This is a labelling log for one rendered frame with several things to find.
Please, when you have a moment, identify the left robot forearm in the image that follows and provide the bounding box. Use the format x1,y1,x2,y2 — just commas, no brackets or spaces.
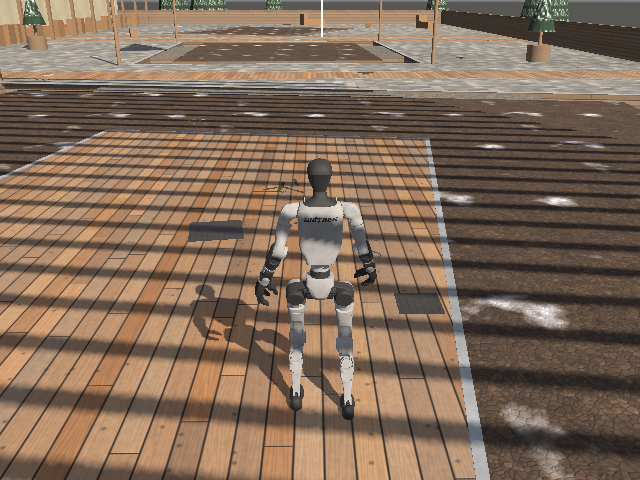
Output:
258,243,281,286

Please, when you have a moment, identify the right robot hand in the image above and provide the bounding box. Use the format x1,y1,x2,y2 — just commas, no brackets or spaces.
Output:
354,268,377,286

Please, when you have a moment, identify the right robot forearm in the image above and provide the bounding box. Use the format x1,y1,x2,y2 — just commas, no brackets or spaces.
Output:
359,240,376,273

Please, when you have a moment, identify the right robot upper arm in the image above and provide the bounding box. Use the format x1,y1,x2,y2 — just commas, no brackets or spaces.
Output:
341,201,369,256

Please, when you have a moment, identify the left robot hand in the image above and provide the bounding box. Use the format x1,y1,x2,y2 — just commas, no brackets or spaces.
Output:
255,281,278,306

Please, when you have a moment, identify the left robot thigh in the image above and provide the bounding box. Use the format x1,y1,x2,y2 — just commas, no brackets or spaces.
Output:
286,279,306,348

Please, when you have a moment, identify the left robot upper arm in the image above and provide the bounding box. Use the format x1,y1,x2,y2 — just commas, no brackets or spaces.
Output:
271,202,299,259

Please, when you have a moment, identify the robot right shin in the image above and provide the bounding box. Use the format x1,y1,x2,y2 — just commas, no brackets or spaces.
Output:
339,337,354,406

